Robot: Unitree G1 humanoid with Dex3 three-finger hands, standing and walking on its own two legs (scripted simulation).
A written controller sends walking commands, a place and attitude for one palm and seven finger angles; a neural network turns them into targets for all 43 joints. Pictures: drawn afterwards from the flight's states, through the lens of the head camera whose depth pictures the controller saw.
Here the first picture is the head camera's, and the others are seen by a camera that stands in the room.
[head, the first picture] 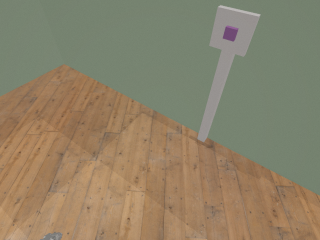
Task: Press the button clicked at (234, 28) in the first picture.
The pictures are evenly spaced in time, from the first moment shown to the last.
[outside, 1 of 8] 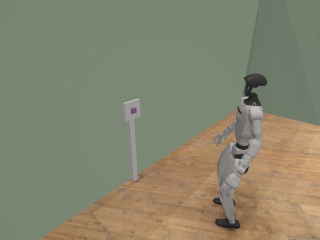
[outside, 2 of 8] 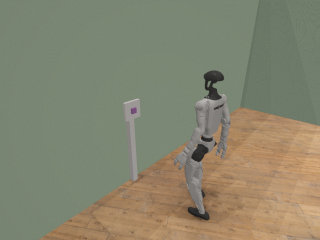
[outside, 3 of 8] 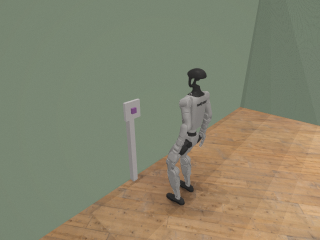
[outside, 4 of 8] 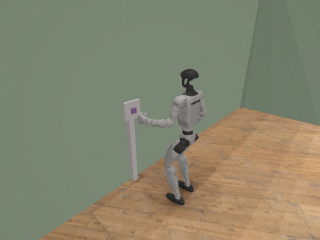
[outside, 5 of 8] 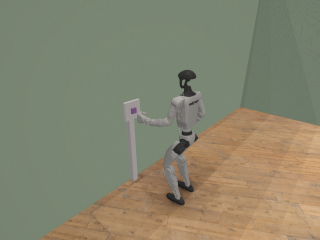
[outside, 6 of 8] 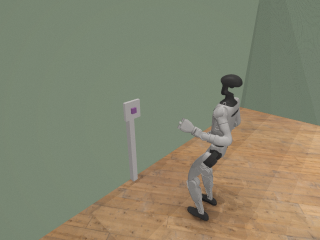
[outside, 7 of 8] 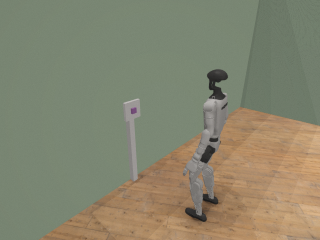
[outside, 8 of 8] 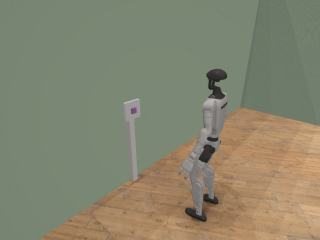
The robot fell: no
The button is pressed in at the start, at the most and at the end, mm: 0 14 0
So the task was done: yes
